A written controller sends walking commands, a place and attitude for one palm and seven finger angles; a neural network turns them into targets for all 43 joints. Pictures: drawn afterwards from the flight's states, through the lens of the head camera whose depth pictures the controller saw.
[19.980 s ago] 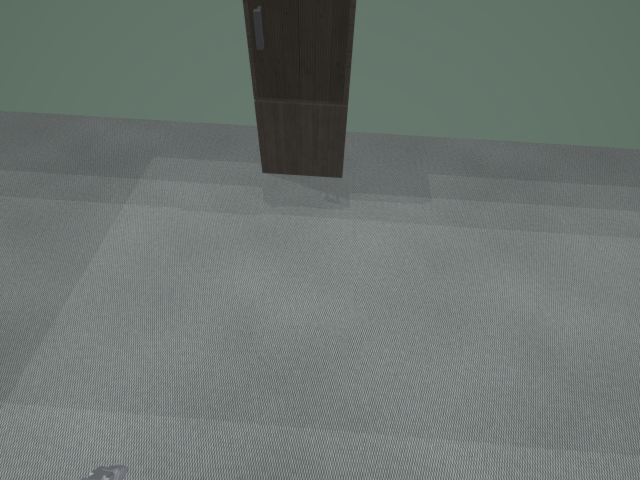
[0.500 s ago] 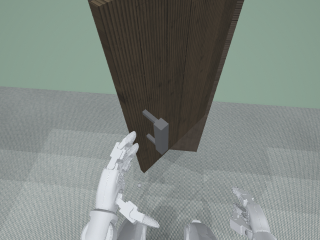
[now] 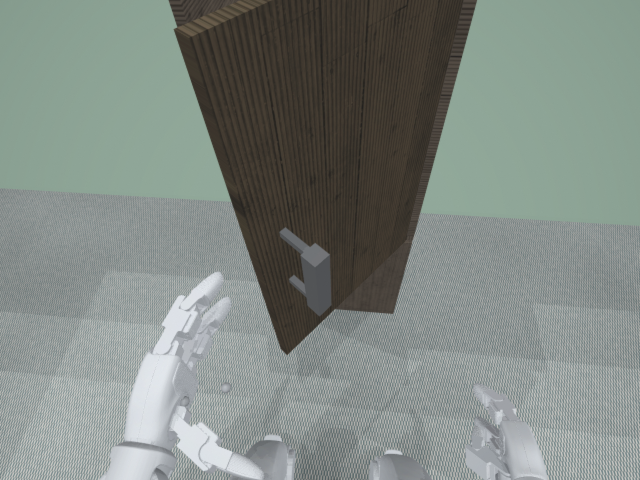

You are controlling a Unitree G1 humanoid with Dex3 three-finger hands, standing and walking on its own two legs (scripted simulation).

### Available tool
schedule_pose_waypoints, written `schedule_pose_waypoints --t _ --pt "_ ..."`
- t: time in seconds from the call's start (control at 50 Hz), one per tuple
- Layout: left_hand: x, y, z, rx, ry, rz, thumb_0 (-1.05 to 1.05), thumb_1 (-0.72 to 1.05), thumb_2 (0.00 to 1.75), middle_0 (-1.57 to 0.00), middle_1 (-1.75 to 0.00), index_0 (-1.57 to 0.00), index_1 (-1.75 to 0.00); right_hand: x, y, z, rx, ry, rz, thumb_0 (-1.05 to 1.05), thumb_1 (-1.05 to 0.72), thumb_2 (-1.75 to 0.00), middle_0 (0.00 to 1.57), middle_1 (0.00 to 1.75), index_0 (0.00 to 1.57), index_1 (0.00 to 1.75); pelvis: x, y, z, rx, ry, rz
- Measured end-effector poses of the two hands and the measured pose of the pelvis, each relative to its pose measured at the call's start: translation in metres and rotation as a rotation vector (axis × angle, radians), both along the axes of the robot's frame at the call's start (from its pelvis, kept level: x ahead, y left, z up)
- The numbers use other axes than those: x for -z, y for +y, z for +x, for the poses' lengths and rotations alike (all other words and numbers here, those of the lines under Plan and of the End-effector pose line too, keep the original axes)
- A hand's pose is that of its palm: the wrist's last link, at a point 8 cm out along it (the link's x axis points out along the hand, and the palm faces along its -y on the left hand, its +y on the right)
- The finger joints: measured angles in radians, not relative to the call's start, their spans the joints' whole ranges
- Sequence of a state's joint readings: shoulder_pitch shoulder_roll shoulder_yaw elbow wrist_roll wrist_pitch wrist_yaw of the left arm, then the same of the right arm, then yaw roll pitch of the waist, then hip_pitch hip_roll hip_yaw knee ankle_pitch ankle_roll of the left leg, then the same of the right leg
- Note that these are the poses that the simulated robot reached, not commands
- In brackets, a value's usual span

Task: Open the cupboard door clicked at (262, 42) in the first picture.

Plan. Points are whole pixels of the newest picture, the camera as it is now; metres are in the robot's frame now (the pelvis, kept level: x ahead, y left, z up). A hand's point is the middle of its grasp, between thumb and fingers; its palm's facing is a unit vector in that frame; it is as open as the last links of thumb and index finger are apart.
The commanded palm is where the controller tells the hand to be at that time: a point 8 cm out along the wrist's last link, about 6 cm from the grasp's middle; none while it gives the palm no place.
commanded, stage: draw the hand back to the body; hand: left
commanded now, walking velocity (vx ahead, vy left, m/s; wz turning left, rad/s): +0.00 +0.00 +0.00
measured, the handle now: (305, 272) +0.37 +0.04 +0.04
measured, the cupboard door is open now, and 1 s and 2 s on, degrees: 52 52 52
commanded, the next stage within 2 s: step back with the hand held close in 1.38 s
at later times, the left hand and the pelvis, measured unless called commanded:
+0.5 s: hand (102, 378) +0.20 +0.19 +0.15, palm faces +0.11 -0.95 -0.30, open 14.9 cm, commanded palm +0.17 +0.25 +0.18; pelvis +0.02 +0.02 +0.06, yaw +0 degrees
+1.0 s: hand out of the picture +0.23 +0.28 +0.25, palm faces +0.41 -0.80 -0.43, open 9.0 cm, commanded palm +0.18 +0.32 +0.27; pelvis +0.04 +0.03 +0.10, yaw -1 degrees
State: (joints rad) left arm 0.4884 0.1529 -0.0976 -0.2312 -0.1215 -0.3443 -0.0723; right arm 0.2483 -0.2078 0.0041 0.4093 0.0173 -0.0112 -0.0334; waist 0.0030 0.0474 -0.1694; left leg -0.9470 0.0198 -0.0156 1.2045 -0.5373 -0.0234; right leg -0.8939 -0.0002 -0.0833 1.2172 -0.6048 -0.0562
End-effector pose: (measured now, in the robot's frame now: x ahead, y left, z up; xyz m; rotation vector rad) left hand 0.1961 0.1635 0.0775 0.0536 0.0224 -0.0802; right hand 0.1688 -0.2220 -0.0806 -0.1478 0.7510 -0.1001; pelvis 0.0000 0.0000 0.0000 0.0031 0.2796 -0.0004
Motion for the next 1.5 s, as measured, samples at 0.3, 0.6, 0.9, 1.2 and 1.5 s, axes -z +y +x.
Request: schedule_pose_waypoints --t 0.3,0.6,0.9,1.2,1.5 --pt "-0.05 0.043 -0.017 -0.011 -0.019 0.005 -0.01 -0.48 0.31 -0.15 -0.3 -0.16 -0.3 -0.055 0.001 0.008 0.013 -0.105 -0.046 0.02 -0.91 -0.9 0.2 0.3 0.2 0.3 -0.034 0.011 0.008 -0.008 -0.093 -0.021" --pt "-0.106 0.095 -0.022 -0.286 0.07 0.301 -0.01 -0.09 0.47 -0.17 -0.3 -0.17 -0.3 -0.088 0.034 0.021 -0.011 -0.107 -0.05 0.02 -0.9 -0.9 0.2 0.3 0.2 0.3 -0.075 0.026 0.022 0.002 -0.218 -0.017" --pt "-0.174 0.14 -0.01 -0.435 -0.098 0.397 0.0 0.43 0.7 -0.19 -0.3 -0.2 -0.3 -0.105 0.04 0.04 -0.05 -0.115 -0.043 0.02 -0.9 -0.9 0.2 0.3 0.2 0.3 -0.098 0.031 0.036 0.015 -0.302 -0.012" --pt "-0.192 0.156 -0.009 -0.518 -0.146 0.405 0.01 0.84 0.88 -0.2 -0.3 -0.21 -0.3 -0.108 0.026 0.045 -0.048 -0.083 -0.06 0.02 -0.9 -0.9 0.2 0.3 0.2 0.3 -0.104 0.026 0.038 0.02 -0.324 -0.01" --pt "-0.196 0.146 -0.012 -0.501 -0.155 0.415 0.01 0.89 0.9 -0.21 -0.3 -0.22 -0.31 -0.106 0.019 0.036 -0.031 -0.077 -0.049 0.02 -0.9 -0.9 0.2 0.3 0.2 0.3 -0.105 0.018 0.034 0.023 -0.338 -0.011"
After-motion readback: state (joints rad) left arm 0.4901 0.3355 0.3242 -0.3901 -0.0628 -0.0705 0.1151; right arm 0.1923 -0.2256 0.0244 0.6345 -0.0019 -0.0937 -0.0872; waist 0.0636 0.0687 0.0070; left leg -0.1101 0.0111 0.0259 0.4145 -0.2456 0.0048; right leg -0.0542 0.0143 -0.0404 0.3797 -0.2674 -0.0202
